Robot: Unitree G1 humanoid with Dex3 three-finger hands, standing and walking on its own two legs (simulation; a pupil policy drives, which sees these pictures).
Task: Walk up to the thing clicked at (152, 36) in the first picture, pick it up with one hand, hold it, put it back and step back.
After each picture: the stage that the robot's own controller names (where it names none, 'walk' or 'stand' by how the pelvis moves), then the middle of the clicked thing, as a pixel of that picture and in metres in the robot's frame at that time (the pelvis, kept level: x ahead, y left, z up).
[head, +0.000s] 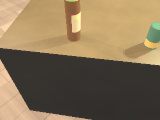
stand; (154, 36) +0.65 -0.30 +0.01
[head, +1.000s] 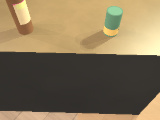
sink last; (112, 22) +0.64 -0.07 +0.04
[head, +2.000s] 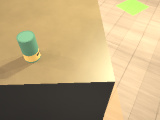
stand; (29, 47) +0.49 +0.25 +0.04
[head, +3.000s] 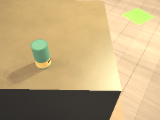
stand; (41, 54) +0.50 +0.21 +0.01
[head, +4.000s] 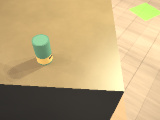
stand; (42, 50) +0.50 +0.20 +0.01
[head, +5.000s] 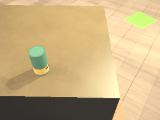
stand; (39, 61) +0.48 +0.22 +0.01
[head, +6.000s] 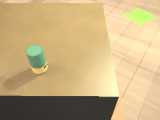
stand; (37, 60) +0.48 +0.23 +0.01
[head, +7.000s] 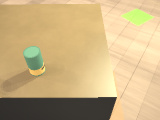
stand; (35, 61) +0.47 +0.23 +0.01
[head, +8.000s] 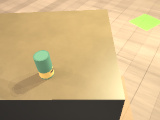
rise first; (44, 65) +0.47 +0.23 +0.01
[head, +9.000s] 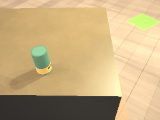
go down; (41, 60) +0.49 +0.22 +0.02
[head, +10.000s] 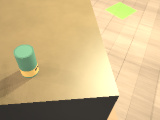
go down; (27, 61) +0.45 +0.22 +0.03
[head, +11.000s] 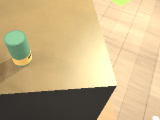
close in; (19, 49) +0.46 +0.22 +0.05
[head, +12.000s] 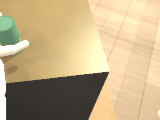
close; (8, 36) +0.49 +0.23 +0.08
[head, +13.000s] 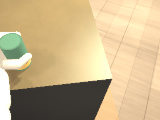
lift; (16, 53) +0.44 +0.21 +0.07
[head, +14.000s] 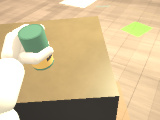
lift; (37, 48) +0.34 +0.15 +0.24
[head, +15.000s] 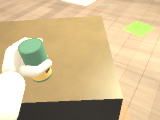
hold; (36, 61) +0.33 +0.17 +0.19
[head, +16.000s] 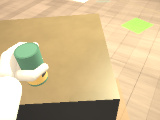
hold; (32, 65) +0.33 +0.17 +0.18
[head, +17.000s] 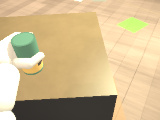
crouch; (28, 54) +0.37 +0.19 +0.19
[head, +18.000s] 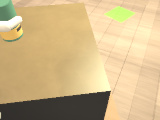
lower; (6, 20) +0.47 +0.23 +0.23
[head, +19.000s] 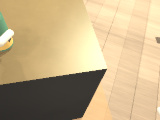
lower; out of the picture +0.50 +0.24 +0.08
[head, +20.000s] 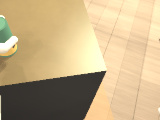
lower; (1, 38) +0.48 +0.23 +0.08
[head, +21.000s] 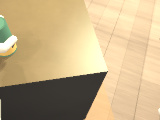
lower; (0, 37) +0.49 +0.23 +0.08
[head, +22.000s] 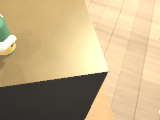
lower; out of the picture +0.49 +0.24 +0.08
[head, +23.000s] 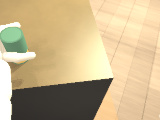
open; (16, 46) +0.46 +0.21 +0.07
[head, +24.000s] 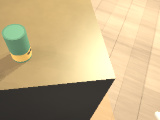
sink last; (18, 44) +0.46 +0.20 +0.06
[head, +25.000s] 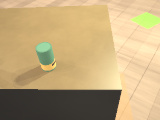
sink last; (46, 57) +0.50 +0.23 +0.03
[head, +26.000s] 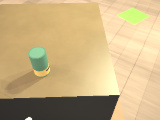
stand; (39, 62) +0.46 +0.21 +0.01
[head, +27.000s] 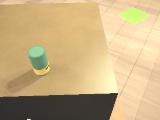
stand; (39, 61) +0.47 +0.22 +0.01
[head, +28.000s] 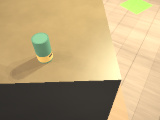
walk; (42, 48) +0.51 +0.20 +0.02
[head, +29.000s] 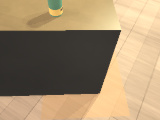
walk; (55, 3) +0.75 +0.17 +0.03
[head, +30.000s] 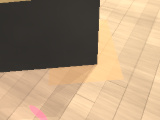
walk; out of the picture +1.11 +0.30 +0.03
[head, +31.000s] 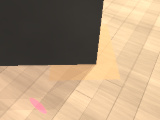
stand; out of the picture +1.22 +0.21 +0.02
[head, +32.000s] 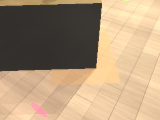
stand; out of the picture +1.23 +0.22 +0.01
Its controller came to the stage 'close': yes
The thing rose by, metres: 0.21
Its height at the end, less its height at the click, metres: +0.00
